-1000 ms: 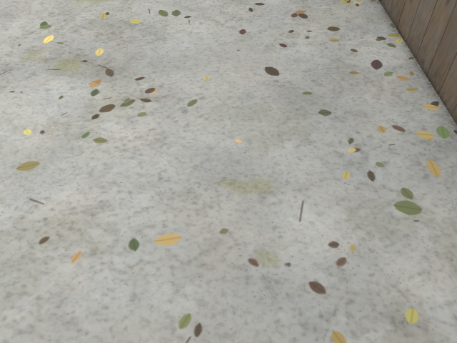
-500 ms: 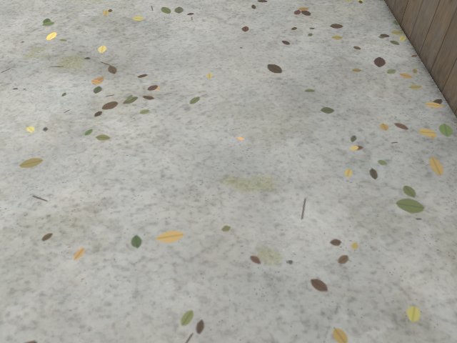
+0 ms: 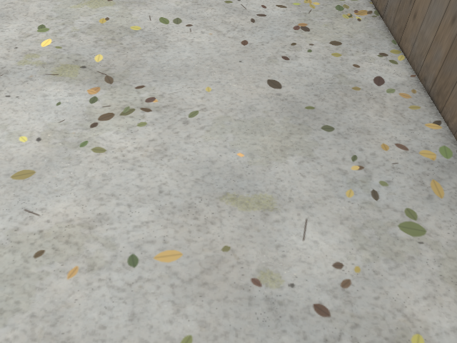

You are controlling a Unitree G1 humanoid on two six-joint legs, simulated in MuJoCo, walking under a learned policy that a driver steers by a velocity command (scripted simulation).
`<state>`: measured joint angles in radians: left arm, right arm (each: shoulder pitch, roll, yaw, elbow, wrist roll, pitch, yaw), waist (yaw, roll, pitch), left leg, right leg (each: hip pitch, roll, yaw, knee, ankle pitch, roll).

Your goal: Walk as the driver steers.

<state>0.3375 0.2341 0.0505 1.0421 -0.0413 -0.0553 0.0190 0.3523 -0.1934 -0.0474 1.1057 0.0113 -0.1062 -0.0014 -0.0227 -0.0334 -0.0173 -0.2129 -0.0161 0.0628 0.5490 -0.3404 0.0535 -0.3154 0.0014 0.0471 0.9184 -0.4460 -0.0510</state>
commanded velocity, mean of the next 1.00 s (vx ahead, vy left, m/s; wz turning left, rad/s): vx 0.47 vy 0.00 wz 0.00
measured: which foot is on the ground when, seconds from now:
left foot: down 0.00-0.42, up 0.44-0.92, down 0.94-1.00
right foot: up 0.00-0.38, down 0.40-0.96, up 0.98-1.00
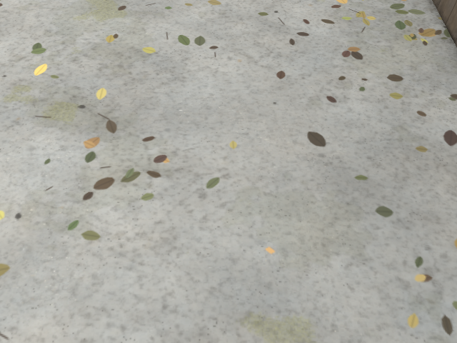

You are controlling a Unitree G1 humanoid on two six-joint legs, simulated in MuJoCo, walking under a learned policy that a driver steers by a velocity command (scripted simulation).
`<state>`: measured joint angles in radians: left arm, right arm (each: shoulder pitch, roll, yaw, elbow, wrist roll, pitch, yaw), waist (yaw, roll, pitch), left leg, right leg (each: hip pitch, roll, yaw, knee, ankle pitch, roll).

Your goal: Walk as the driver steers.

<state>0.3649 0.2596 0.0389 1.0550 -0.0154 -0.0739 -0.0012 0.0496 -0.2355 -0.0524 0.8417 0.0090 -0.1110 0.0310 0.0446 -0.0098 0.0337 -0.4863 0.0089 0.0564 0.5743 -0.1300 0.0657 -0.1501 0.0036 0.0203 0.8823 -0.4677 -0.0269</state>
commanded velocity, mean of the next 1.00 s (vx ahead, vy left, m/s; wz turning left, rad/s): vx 0.50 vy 0.00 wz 0.00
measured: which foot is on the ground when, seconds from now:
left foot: down 0.00-0.50, up 0.52-1.00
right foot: up 0.00-0.48, down 0.50-1.00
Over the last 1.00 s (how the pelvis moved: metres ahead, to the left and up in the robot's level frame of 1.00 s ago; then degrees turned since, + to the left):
0.56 0.01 -0.01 0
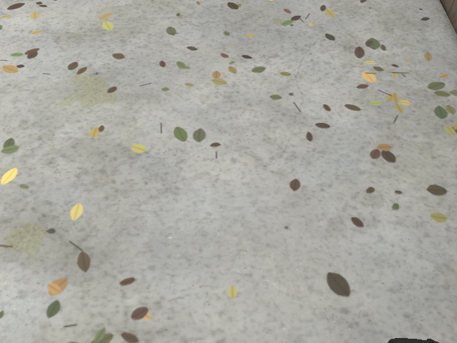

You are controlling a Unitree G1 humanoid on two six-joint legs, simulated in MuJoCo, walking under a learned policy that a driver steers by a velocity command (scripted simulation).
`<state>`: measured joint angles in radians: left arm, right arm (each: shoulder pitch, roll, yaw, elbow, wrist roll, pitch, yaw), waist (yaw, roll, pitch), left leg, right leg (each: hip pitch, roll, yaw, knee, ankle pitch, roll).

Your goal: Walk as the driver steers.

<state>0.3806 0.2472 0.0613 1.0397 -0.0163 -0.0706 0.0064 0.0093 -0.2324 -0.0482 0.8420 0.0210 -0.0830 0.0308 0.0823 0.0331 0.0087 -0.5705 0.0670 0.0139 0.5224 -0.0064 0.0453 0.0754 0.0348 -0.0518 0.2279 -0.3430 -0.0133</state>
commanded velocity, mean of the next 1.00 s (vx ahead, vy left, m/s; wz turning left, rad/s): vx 0.50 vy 0.00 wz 0.00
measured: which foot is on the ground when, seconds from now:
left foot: up 0.00-0.02, down 0.04-0.62, up 0.64-1.00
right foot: down 0.00-0.04, up 0.06-0.58, down 0.60-1.00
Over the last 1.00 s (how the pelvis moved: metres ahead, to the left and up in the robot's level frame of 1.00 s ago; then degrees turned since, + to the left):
0.56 -0.03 0.01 0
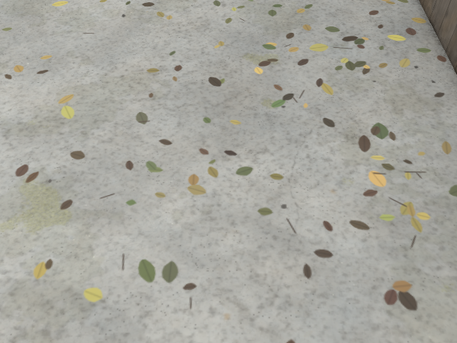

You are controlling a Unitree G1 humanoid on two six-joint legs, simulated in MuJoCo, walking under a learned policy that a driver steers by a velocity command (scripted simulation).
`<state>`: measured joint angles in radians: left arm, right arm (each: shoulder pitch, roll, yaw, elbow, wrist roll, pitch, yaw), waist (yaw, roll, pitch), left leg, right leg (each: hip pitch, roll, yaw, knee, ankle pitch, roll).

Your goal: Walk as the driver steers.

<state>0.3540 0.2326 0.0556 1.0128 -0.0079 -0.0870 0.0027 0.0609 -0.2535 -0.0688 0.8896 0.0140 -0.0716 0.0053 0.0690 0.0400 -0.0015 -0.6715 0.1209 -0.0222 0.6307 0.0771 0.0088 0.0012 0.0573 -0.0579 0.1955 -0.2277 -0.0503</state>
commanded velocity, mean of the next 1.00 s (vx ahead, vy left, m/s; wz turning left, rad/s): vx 0.50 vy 0.00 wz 0.00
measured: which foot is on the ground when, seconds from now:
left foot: up 0.00-0.12, down 0.14-0.70, up 0.72-1.00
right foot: down 0.00-0.14, up 0.16-0.68, down 0.70-1.00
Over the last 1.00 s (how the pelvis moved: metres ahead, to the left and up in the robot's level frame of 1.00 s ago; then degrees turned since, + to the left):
0.56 -0.02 0.01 0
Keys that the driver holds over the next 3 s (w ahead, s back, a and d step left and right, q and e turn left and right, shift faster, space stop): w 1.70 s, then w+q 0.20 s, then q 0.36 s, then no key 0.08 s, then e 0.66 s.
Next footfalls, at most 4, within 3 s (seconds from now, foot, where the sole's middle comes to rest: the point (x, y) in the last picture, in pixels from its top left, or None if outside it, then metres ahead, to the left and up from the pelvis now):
0.14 left None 0.27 0.15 -0.78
0.70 right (290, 316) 0.59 -0.09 -0.78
1.24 left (217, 225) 0.90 0.15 -0.78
1.78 right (285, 160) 1.21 -0.09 -0.78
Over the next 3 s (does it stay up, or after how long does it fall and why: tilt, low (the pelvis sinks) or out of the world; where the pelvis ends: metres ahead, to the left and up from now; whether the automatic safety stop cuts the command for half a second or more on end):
stays up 1.32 0.01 0.00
